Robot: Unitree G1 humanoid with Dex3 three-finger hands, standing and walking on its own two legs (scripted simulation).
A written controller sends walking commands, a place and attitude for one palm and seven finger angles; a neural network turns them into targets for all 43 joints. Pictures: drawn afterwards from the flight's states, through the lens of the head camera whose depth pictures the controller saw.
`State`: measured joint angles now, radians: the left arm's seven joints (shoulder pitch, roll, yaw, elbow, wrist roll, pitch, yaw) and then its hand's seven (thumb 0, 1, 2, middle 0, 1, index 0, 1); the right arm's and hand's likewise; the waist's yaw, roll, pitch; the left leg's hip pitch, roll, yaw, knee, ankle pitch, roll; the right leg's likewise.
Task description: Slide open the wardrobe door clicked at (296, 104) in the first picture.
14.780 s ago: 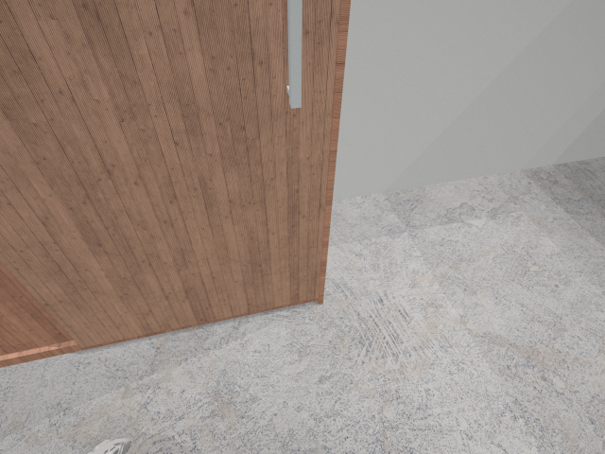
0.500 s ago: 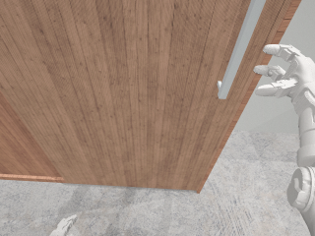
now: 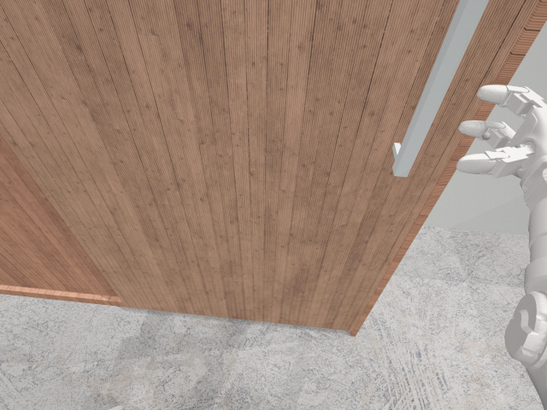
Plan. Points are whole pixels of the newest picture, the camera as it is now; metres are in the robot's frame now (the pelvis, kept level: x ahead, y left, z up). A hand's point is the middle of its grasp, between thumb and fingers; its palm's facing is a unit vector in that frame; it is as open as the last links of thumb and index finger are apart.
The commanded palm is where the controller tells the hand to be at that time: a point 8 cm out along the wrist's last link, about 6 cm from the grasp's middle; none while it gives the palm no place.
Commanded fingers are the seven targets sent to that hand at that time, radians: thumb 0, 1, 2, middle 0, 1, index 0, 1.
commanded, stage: move the hooked fingers beside the handle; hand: right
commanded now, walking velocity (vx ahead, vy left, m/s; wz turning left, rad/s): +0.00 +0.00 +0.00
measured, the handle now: (428, 87) +0.51 -0.14 +0.25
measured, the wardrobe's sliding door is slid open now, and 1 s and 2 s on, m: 0.00 0.00 0.00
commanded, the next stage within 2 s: feel for the door with the fingertips in 1.68 s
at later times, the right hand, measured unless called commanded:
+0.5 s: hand (489, 123) +0.44 -0.20 +0.24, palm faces +0.02 +1.00 +0.02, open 14.0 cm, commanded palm +0.43 -0.25 +0.23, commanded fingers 0.00 0.50 -0.30 0.30 1.20 0.30 1.20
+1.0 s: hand (482, 123) +0.46 -0.21 +0.23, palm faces +0.02 +1.00 +0.02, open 14.0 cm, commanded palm +0.43 -0.25 +0.23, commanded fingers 0.00 0.50 -0.30 0.30 1.20 0.30 1.20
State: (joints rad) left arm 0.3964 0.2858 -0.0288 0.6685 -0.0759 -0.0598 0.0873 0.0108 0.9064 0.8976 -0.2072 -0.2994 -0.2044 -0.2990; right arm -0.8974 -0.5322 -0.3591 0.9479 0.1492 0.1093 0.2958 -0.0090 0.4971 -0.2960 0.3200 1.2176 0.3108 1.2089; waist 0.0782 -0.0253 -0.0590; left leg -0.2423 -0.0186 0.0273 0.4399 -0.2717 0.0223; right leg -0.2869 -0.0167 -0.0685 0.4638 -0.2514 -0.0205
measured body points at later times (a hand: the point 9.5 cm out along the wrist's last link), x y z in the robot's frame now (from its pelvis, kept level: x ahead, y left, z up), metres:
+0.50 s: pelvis -0.02 +0.00 +0.00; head -0.01 +0.00 +0.45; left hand +0.09 +0.26 -0.11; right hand +0.43 -0.26 +0.24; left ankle -0.03 +0.10 -0.74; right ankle -0.01 -0.11 -0.74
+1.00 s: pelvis -0.01 +0.00 +0.00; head +0.01 +0.01 +0.45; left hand +0.04 +0.28 -0.11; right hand +0.45 -0.26 +0.23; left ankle -0.03 +0.10 -0.74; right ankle -0.01 -0.11 -0.74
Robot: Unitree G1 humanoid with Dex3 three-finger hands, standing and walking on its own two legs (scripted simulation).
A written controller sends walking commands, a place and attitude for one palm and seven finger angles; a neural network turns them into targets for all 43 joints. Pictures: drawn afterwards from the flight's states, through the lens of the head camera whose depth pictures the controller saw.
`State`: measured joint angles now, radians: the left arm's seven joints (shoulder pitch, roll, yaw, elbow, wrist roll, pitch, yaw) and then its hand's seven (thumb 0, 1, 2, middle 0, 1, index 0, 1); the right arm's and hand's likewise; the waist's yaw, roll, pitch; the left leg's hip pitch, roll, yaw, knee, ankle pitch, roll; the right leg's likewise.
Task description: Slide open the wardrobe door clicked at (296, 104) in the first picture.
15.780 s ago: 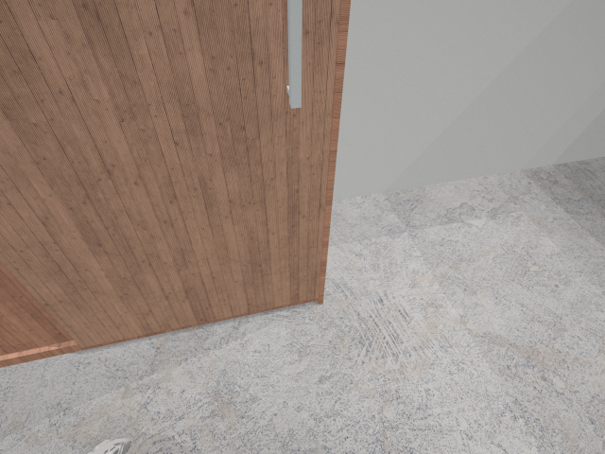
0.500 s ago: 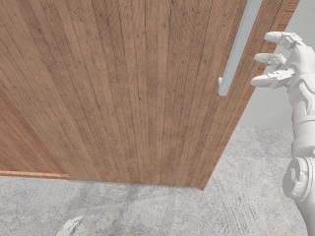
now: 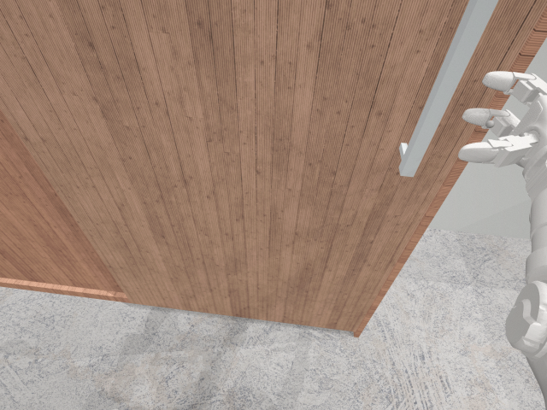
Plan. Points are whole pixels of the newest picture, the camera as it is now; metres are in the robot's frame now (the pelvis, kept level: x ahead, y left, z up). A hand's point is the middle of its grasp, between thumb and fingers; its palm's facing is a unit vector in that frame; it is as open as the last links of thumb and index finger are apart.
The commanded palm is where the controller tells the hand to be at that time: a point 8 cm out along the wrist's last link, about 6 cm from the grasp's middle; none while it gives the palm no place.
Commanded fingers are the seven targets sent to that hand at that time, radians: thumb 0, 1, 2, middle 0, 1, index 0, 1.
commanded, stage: move the hooked fingers beside the handle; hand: right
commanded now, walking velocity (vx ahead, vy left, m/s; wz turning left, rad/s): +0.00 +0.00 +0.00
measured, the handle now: (436, 87) +0.51 -0.14 +0.25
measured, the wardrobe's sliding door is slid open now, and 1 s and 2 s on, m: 0.00 0.00 0.00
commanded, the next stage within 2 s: feel for the door with the fingertips in 0.68 s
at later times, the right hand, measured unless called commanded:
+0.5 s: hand (488, 122) +0.46 -0.20 +0.23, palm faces +0.04 +1.00 +0.03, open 14.0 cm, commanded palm +0.44 -0.25 +0.23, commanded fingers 0.00 0.50 -0.30 0.30 1.20 0.30 1.20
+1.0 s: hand (476, 124) +0.45 -0.18 +0.23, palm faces -0.02 +1.00 +0.02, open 14.0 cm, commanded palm +0.43 -0.23 +0.23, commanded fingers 0.00 0.50 -0.30 0.30 1.20 0.30 1.20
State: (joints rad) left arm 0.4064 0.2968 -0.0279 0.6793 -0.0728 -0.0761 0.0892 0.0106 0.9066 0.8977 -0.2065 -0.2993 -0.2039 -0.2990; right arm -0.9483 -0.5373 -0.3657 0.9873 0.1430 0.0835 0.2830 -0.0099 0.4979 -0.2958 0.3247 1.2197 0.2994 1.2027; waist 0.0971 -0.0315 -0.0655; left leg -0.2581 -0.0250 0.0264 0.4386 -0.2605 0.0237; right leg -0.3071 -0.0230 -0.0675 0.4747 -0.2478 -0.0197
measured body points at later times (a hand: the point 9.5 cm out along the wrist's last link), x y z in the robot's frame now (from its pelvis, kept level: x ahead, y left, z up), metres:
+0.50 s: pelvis -0.01 +0.00 +0.00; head +0.01 +0.00 +0.45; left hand +0.10 +0.26 -0.10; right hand +0.45 -0.25 +0.24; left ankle -0.03 +0.10 -0.74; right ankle -0.01 -0.11 -0.74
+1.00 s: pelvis -0.01 +0.00 +0.00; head +0.00 +0.00 +0.45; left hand +0.07 +0.27 -0.11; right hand +0.45 -0.24 +0.23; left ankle -0.03 +0.10 -0.74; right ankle -0.01 -0.11 -0.74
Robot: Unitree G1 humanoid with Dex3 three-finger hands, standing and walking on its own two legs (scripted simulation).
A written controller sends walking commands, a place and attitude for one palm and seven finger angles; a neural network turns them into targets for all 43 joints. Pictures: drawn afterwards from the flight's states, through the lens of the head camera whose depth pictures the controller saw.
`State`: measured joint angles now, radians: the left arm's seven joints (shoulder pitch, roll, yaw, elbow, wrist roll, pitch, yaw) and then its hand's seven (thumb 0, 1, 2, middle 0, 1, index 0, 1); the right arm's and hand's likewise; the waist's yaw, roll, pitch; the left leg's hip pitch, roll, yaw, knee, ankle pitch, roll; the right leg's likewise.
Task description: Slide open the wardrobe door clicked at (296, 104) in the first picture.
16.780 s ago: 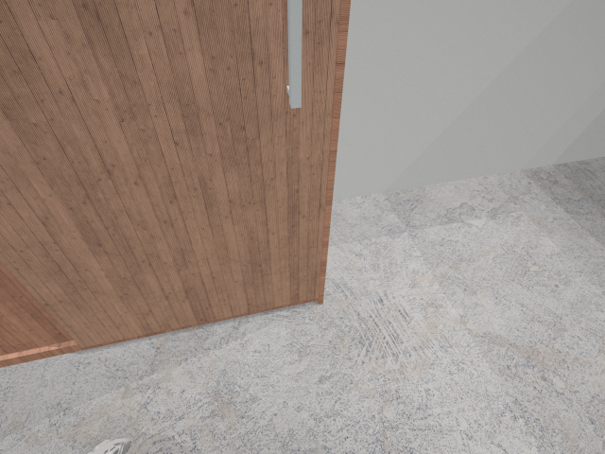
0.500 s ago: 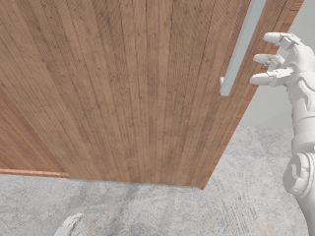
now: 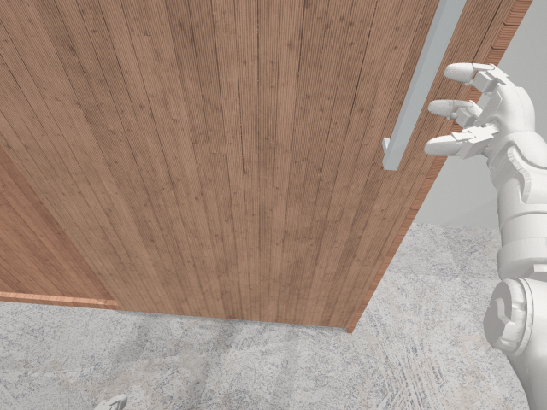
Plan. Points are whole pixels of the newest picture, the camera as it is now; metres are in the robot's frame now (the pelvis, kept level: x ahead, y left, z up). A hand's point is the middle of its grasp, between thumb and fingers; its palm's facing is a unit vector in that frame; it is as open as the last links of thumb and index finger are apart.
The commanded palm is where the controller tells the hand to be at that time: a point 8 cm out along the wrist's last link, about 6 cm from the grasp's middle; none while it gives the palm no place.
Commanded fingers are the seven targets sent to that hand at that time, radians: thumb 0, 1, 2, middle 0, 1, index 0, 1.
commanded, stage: feel for the door with the fingertips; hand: right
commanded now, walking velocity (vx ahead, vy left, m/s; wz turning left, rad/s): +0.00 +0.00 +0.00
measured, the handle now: (414, 82) +0.52 -0.13 +0.25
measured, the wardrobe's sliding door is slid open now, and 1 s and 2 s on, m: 0.00 0.00 0.00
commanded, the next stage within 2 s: slide the fingers in behind the handle in 0.64 s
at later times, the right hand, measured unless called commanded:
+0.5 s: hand (437, 108) +0.47 -0.15 +0.24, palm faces -0.02 +1.00 +0.00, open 14.0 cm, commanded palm +0.46 -0.20 +0.23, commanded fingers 0.00 0.50 -0.30 0.30 1.20 0.30 1.20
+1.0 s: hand (440, 107) +0.48 -0.16 +0.24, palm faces -0.03 +1.00 +0.01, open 13.9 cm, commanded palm +0.46 -0.20 +0.23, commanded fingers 0.00 0.50 -0.30 0.30 1.20 0.30 1.20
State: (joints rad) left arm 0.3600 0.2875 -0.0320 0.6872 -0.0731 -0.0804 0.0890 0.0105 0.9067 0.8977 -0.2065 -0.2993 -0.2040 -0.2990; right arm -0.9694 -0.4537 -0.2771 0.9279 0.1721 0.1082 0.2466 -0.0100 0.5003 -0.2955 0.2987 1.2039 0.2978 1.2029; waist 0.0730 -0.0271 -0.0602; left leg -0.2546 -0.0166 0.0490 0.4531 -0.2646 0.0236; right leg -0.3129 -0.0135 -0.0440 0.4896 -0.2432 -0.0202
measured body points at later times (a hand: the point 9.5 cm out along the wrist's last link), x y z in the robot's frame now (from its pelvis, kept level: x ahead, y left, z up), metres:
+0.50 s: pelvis +0.00 +0.01 +0.00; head +0.01 +0.02 +0.45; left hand +0.07 +0.27 -0.12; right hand +0.47 -0.21 +0.24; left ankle -0.02 +0.10 -0.74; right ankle +0.00 -0.11 -0.74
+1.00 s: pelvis +0.00 +0.00 +0.00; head +0.01 +0.01 +0.45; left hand +0.03 +0.27 -0.12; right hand +0.47 -0.21 +0.24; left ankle -0.02 +0.10 -0.74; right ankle +0.00 -0.11 -0.74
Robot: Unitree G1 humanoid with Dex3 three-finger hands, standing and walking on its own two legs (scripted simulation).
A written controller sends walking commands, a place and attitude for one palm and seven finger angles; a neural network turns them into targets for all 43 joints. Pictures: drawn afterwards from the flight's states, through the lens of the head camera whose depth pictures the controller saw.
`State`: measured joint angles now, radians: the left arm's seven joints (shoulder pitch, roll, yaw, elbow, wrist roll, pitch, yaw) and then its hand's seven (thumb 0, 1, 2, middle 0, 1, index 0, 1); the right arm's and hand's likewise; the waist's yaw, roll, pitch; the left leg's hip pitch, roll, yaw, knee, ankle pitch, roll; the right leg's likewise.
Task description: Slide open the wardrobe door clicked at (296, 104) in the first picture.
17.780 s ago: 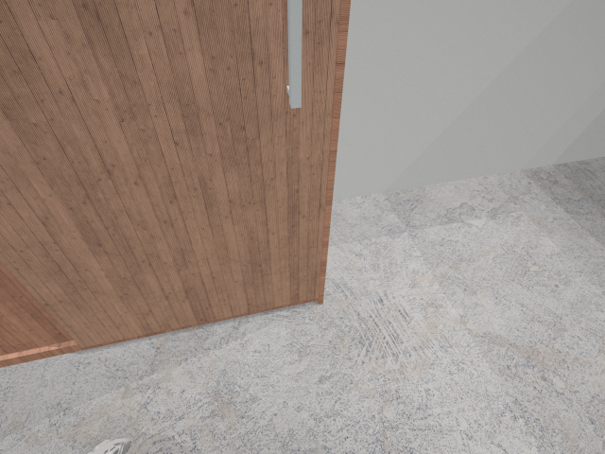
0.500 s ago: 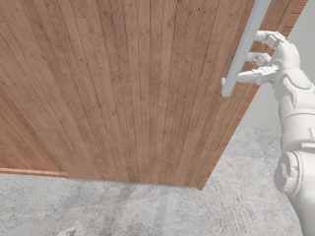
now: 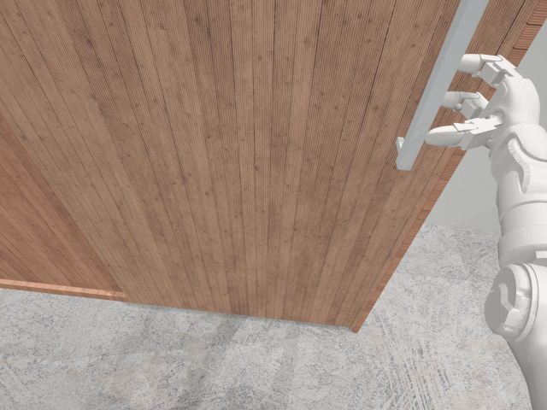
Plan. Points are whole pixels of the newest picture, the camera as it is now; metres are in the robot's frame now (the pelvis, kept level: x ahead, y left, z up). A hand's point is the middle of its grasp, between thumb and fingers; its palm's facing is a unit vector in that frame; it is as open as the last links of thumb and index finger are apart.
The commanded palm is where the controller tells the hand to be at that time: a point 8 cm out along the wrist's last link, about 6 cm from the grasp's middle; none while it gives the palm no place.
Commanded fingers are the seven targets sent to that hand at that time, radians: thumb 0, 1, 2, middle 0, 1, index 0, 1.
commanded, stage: slide the fingers in behind the handle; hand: right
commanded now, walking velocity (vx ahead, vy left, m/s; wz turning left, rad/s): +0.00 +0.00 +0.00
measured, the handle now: (432, 81) +0.52 -0.13 +0.25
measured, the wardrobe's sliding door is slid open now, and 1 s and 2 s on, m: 0.00 0.00 0.00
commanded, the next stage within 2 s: grip the handle and tug to test in 1.56 s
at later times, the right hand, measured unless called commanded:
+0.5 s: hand (440, 110) +0.47 -0.14 +0.24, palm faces -0.05 +1.00 +0.03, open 14.0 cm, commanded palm +0.45 -0.19 +0.23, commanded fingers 0.00 0.50 -0.30 0.30 1.20 0.30 1.20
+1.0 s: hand (428, 110) +0.47 -0.12 +0.24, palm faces -0.05 +1.00 +0.03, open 14.0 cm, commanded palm +0.45 -0.18 +0.23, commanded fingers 0.00 0.50 -0.30 0.30 1.20 0.30 1.20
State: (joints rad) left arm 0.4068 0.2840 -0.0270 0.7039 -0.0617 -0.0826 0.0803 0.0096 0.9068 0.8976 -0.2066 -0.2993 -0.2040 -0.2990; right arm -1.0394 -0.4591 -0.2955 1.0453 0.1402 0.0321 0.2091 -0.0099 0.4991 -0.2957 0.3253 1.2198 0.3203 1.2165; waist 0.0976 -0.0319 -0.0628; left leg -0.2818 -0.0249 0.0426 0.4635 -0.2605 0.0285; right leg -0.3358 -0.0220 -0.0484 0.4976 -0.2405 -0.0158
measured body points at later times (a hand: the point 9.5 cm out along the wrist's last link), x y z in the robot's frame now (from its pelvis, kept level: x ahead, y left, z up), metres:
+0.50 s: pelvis +0.00 -0.01 +0.00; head +0.01 +0.00 +0.45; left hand +0.09 +0.25 -0.11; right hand +0.46 -0.19 +0.24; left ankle -0.02 +0.10 -0.74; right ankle +0.01 -0.11 -0.74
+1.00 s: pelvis +0.00 +0.01 +0.00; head +0.01 +0.01 +0.45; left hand +0.07 +0.27 -0.12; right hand +0.47 -0.18 +0.24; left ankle -0.02 +0.10 -0.74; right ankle +0.01 -0.11 -0.74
